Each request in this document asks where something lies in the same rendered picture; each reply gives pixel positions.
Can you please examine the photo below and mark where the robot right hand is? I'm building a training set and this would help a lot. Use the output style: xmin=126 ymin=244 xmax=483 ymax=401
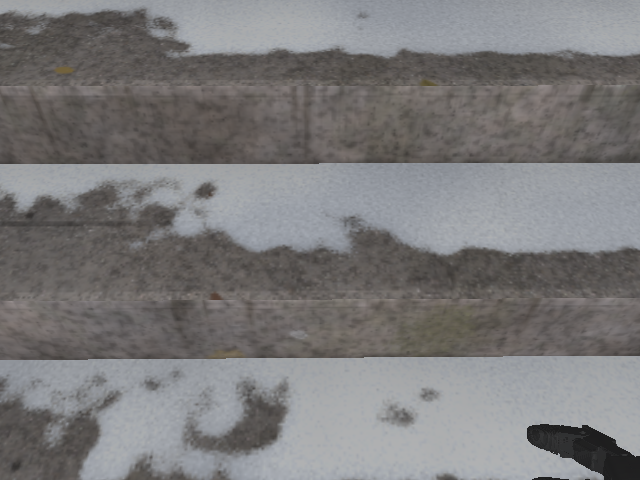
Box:
xmin=527 ymin=424 xmax=640 ymax=480

